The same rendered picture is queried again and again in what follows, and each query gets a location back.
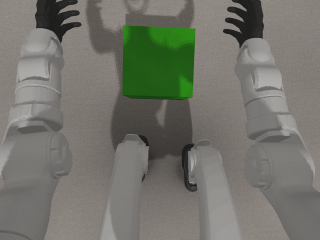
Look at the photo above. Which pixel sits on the carton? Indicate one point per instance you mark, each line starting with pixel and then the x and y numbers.
pixel 158 62

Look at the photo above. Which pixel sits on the right robot forearm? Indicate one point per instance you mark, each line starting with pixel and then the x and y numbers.
pixel 268 118

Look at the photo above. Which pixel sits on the robot right upper arm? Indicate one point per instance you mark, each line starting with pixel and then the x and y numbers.
pixel 284 173

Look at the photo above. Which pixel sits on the left robot forearm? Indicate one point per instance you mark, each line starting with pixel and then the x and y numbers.
pixel 37 105

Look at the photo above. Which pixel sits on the left robot hand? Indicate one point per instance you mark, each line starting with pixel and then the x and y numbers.
pixel 47 16

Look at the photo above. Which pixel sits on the right robot foot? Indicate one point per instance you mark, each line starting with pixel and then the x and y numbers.
pixel 192 187

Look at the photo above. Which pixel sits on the left robot shin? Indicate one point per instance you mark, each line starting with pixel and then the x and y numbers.
pixel 129 137

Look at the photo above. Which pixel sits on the right robot hand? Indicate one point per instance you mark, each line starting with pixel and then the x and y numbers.
pixel 253 25

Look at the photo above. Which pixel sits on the robot left upper arm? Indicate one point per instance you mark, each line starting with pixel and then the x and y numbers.
pixel 31 165

